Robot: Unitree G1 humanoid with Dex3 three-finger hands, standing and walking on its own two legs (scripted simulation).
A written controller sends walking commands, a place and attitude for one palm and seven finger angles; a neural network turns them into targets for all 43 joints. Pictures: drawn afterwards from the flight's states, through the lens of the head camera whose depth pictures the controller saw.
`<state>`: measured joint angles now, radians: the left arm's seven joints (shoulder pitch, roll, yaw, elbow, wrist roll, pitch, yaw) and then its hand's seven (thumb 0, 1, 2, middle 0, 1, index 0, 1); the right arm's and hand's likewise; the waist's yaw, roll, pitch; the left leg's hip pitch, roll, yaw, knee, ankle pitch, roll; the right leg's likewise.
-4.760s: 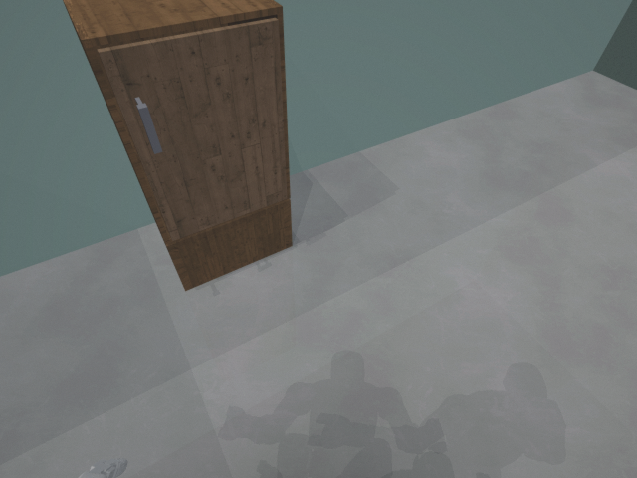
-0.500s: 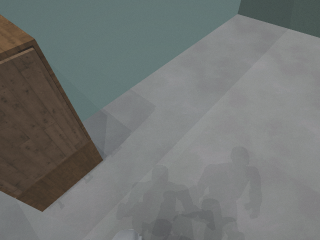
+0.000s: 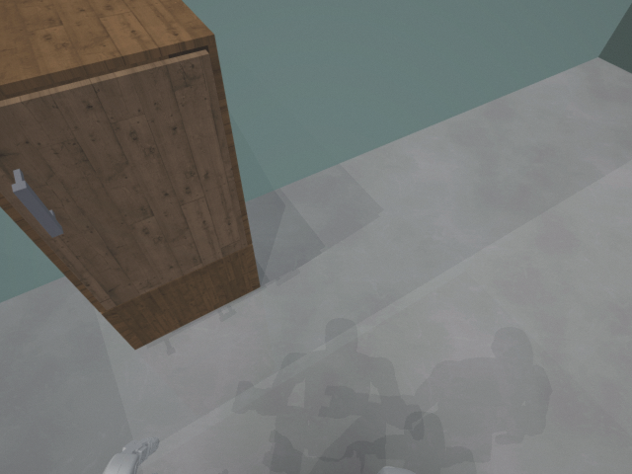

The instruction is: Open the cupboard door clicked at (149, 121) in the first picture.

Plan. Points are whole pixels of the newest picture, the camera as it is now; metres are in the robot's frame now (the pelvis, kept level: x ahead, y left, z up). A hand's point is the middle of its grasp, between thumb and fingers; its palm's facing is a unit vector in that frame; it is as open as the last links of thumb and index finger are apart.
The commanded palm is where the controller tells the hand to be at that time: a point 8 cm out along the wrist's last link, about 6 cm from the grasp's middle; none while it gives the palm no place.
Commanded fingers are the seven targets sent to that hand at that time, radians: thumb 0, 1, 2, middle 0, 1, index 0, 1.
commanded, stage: turn to face it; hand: left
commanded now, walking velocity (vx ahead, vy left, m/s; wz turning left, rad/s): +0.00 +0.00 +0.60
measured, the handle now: (37, 203) +0.53 +0.52 -0.05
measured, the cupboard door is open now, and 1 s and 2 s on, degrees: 0 0 0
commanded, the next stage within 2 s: take the last steps up to it in 0.92 s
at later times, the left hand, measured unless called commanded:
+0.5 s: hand out of the picture -0.03 +0.21 -0.18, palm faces +0.35 -0.91 -0.25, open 7.4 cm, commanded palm none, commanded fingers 0.00 0.90 0.90 -0.20 -0.30 -0.20 -0.30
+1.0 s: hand out of the picture -0.03 +0.23 -0.15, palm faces +0.48 -0.84 -0.25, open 7.4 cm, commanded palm none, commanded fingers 0.00 0.90 0.90 -0.20 -0.30 -0.20 -0.30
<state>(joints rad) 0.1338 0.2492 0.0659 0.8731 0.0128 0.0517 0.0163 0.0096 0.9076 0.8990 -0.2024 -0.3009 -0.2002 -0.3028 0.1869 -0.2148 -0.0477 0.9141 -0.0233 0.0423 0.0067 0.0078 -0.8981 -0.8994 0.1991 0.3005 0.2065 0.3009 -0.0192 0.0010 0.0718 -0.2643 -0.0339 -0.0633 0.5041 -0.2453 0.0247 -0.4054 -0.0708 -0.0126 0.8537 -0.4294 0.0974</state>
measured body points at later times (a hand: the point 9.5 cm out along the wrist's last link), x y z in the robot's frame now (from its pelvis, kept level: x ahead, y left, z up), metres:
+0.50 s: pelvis -0.01 +0.00 -0.01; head +0.02 +0.02 +0.44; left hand -0.05 +0.26 -0.16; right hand +0.16 -0.23 -0.14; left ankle -0.05 +0.11 -0.73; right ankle +0.01 -0.14 -0.74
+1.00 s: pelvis -0.03 +0.01 +0.00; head -0.01 +0.01 +0.45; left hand -0.05 +0.27 -0.13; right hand +0.13 -0.18 -0.15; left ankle -0.05 +0.11 -0.74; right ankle +0.03 -0.11 -0.71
